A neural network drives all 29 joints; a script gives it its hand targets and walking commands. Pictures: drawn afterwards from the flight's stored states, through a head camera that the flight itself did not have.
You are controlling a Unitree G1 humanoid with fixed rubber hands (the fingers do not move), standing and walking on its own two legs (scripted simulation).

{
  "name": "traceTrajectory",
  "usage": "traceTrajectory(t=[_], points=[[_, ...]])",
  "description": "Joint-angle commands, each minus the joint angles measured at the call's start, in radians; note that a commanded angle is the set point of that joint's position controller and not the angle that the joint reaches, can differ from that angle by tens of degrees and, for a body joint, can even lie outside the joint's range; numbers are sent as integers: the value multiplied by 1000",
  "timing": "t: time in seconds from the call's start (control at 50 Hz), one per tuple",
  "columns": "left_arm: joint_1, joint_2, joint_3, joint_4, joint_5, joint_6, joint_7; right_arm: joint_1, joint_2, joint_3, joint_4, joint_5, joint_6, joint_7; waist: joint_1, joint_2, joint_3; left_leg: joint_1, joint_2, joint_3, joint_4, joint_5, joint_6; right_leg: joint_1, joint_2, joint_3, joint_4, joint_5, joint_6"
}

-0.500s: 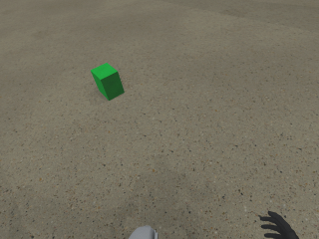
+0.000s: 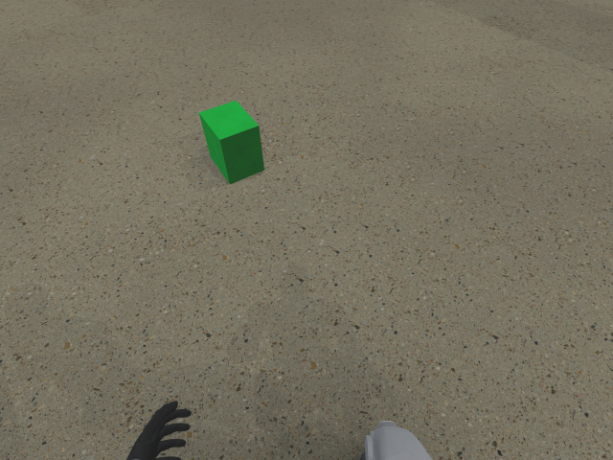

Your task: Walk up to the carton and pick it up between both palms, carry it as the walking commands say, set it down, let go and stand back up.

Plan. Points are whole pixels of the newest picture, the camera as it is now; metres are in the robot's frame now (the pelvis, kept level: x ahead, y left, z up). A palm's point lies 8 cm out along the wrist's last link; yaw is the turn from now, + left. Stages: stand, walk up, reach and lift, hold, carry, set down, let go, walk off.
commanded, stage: walk up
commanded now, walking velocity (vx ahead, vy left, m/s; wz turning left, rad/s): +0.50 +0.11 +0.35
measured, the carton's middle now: (232, 142) +1.53 +0.29 -0.65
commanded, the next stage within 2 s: none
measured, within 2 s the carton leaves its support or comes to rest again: neither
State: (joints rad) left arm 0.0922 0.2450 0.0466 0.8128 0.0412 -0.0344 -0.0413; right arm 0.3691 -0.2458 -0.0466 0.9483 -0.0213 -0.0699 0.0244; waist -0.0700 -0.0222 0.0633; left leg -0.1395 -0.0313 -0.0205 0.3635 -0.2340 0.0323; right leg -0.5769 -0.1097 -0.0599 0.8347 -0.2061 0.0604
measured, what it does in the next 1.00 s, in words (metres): walks ahead: right foot, then left foot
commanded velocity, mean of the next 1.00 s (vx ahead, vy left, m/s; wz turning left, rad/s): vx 0.49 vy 0.10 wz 0.16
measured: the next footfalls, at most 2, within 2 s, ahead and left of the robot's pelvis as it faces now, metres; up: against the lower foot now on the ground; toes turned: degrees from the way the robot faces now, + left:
right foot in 0.14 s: +0.23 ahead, -0.13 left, +0.00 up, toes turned -4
left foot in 0.62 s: +0.41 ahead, +0.21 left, +0.00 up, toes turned +15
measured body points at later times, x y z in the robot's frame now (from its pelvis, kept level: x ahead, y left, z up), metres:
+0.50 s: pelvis +0.24 +0.02 +0.00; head +0.27 +0.00 +0.45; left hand +0.12 +0.28 -0.12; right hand +0.41 -0.20 -0.14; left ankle +0.33 +0.20 -0.69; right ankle +0.19 -0.13 -0.75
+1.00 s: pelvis +0.46 +0.11 +0.00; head +0.49 +0.14 +0.45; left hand +0.59 +0.36 -0.13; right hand +0.41 -0.14 -0.13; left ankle +0.37 +0.20 -0.75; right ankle +0.62 -0.03 -0.69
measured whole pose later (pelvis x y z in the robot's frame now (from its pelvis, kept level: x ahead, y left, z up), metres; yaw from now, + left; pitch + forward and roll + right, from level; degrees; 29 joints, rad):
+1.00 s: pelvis +0.46 +0.11 +0.00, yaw +8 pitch -1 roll -1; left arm 0.06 0.22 0.06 0.91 0.03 0.00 -0.06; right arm 0.47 -0.18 -0.05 1.08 -0.03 -0.09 0.00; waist -0.08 -0.03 0.06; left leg 0.01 0.04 0.12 0.28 -0.28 0.00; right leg -0.57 -0.11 -0.08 0.75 -0.09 0.03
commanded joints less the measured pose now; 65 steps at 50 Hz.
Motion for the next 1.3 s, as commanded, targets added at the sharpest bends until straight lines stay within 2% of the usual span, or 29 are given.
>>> traceTrajectory(t=[0.0,0.08,0.12,0.14,0.16,0.18,0.22,0.28,0.34,0.42,0.52,0.56,0.58,0.6,0.62,0.64,0.68,0.72,0.76,0.88,0.94,1.02,1.08,1.1,1.12,1.14,1.18,1.24,1.28], points=[[-37,53,15,-47,-8,-4,3,-8,-123,-26,-21,-7,-5,-1,27,227,9,-94,159,-103,-184,99,109,162,24,-19,-170,64,6],[-19,69,23,-15,-27,-13,17,39,-128,-22,16,-2,5,-9,45,140,0,-108,203,-164,-94,166,106,318,34,-26,-279,75,-13],[193,128,37,59,-14,-26,40,33,-129,-15,21,3,13,-6,138,39,-93,-220,122,-88,221,220,73,631,-36,7,-388,64,-58],[456,278,79,127,0,-30,68,36,-110,-17,-10,15,24,0,193,-122,-215,-445,12,-44,587,-157,27,859,-304,368,-439,12,-95],[501,369,94,138,-9,-14,82,80,-83,-15,-41,13,31,2,189,-260,-281,-554,2,-78,802,-277,0,842,-496,711,-535,-5,-131],[395,332,84,115,-20,-10,78,59,-105,-26,-23,4,39,5,141,-153,-218,-523,70,-134,885,-214,-17,698,-454,631,-572,-95,-150],[215,190,58,86,-24,-21,66,14,-86,-29,-11,-3,48,23,84,-86,-62,-494,124,-101,916,-78,-39,469,-328,387,-599,-77,-147],[219,120,38,108,-31,-46,55,-2,-50,-14,-1,-14,72,41,58,-131,-34,-447,126,-23,872,37,-54,405,-221,156,-595,136,-108],[310,131,40,138,-23,-58,54,-98,-42,-5,-21,-13,82,53,79,-145,-13,-470,133,27,751,89,-62,437,-216,75,-592,285,-102],[369,138,52,153,-13,-51,54,-263,-16,18,-63,1,87,71,115,-172,64,-442,126,79,466,118,-73,425,-209,0,-650,213,-109],[371,183,63,161,-15,-42,56,-344,-24,30,-89,10,69,74,103,-181,64,-268,115,129,216,94,-52,402,-244,-41,-659,148,-115],[339,181,58,144,-25,-37,41,-245,-54,9,-66,-2,46,51,59,-174,-31,-86,87,176,155,72,-31,390,-194,-99,-527,98,-120],[354,145,43,142,-26,-33,35,-129,-110,-21,-23,-16,26,34,25,-55,-129,105,81,153,147,44,-7,336,-120,-149,-300,48,-116],[372,88,24,120,-28,-31,32,52,-197,-60,27,-25,8,16,-39,177,-241,331,229,-77,90,-95,41,136,-53,-136,44,-175,-96],[352,39,14,59,-20,-39,31,164,-315,-94,37,-19,3,-5,-61,396,-298,411,500,-528,-93,-246,99,-110,43,-54,329,-373,-75],[288,75,23,59,-5,-40,36,127,-294,-83,35,-9,11,-15,-42,326,-252,359,506,-567,-156,-322,135,-179,4,40,453,-345,-79],[244,62,19,82,-12,-46,26,-44,-159,-41,8,-7,0,-10,20,167,-103,153,380,-317,-155,-136,110,-140,-65,70,431,-122,-74],[282,41,23,117,-7,-25,19,-93,-99,-19,9,3,-15,-12,58,136,-73,44,327,-177,-153,67,92,-42,-71,66,358,-71,-51],[270,35,36,135,-8,6,14,-23,-104,-19,35,11,-37,-14,68,62,-53,43,365,-182,-127,291,75,-48,-66,69,347,-39,-33],[38,13,32,81,-7,39,-18,44,-63,-15,68,-1,-40,-23,39,168,43,39,329,-61,-192,236,61,-98,-31,32,131,134,-24],[-89,-3,14,38,-10,25,-20,64,-44,-14,90,-9,-31,-23,16,255,74,-9,228,67,-235,99,69,50,20,-36,-106,143,-28],[-131,5,13,39,-28,2,-3,129,-71,-22,124,-6,-19,-35,-3,169,67,78,296,-13,-171,294,102,96,52,-75,-222,63,-40],[46,32,12,97,-20,-24,14,115,-84,-15,141,4,-9,-40,72,125,-59,62,257,60,96,508,70,369,66,-106,-392,41,-83],[216,79,31,156,-14,-34,27,99,-80,-14,135,0,-10,-39,144,75,-161,-69,228,98,330,455,46,598,-4,-41,-384,41,-126],[403,218,80,202,-4,-43,43,149,-21,3,120,8,-6,-34,182,-131,-254,-380,92,106,674,-40,-8,835,-293,374,-424,55,-165],[482,289,83,223,-10,-27,54,162,-17,2,94,20,-3,-32,173,-184,-303,-506,55,-19,838,-275,-18,872,-441,713,-516,133,-167],[272,182,57,186,-24,-28,51,99,-26,-8,121,2,6,-23,100,-78,-142,-464,146,-64,908,-141,-38,593,-353,479,-560,55,-187],[179,58,30,171,-31,-44,42,49,14,4,116,-10,38,5,56,-135,-21,-414,166,7,812,11,-52,402,-210,200,-619,121,-125],[244,59,25,177,-31,-56,42,28,18,7,101,-13,57,15,56,-132,-18,-400,156,41,746,60,-59,405,-193,128,-608,266,-107]])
